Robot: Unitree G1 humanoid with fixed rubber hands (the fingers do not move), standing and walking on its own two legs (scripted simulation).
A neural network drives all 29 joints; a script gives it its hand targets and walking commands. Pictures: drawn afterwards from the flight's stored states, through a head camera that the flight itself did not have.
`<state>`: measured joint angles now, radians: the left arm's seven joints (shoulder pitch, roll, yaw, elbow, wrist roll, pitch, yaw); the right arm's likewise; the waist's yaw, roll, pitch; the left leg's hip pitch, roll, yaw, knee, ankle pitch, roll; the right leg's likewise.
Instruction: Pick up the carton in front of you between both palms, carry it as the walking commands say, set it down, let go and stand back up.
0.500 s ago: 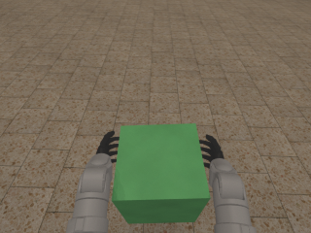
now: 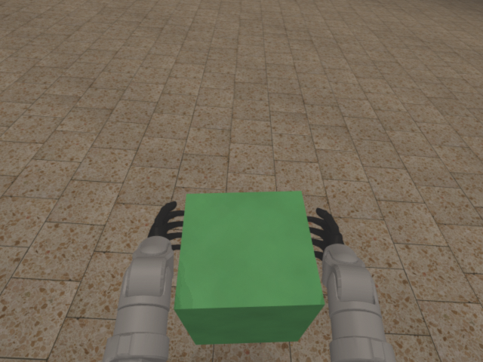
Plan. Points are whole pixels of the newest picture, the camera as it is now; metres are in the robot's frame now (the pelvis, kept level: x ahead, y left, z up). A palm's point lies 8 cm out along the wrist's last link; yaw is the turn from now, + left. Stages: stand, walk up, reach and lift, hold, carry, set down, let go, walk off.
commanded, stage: hold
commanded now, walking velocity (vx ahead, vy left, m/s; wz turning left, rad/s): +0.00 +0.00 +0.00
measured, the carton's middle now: (245, 272) +0.29 +0.00 -0.05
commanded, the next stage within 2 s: set down in 0.32 s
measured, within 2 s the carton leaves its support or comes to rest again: neither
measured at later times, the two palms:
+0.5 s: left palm (160, 226) +0.32 +0.16 +0.04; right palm (327, 243) +0.30 -0.14 +0.05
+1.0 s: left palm (181, 269) +0.34 +0.14 -0.16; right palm (307, 270) +0.36 -0.16 -0.15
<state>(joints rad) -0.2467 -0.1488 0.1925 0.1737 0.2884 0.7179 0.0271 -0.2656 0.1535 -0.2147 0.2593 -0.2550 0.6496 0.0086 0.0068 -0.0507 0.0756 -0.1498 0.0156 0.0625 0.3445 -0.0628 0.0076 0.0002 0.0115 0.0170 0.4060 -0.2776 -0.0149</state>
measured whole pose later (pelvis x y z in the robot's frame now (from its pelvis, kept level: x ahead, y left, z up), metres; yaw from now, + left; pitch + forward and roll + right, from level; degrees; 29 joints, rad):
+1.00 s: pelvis -0.03 -0.01 -0.08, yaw -2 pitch +25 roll +0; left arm -0.54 -0.16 0.40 0.47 0.26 0.12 0.05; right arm -0.60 0.10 -0.37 0.60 -0.22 0.09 0.00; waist 0.01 -0.05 0.04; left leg -1.13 0.03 0.01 0.88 -0.19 0.00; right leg -1.01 0.06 0.02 1.01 -0.44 -0.02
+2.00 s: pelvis -0.08 +0.00 -0.33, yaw -3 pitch +47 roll +0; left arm -1.01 -0.12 0.53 0.55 0.17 0.22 0.17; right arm -1.22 -0.18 -0.30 0.90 -0.15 0.21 0.03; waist 0.03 -0.02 -0.03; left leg -2.28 0.00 -0.03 1.79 -0.34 -0.03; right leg -2.13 0.09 0.01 1.98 -0.67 0.00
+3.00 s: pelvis -0.09 -0.02 -0.40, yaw -1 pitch +44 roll +4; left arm -1.39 0.13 0.63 1.08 0.11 0.13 0.07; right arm -1.41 -0.29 -0.12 1.10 -0.12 0.18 0.01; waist 0.09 0.06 0.14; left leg -2.41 -0.02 -0.03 1.97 -0.33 -0.08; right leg -2.29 0.10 0.00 2.22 -0.69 -0.04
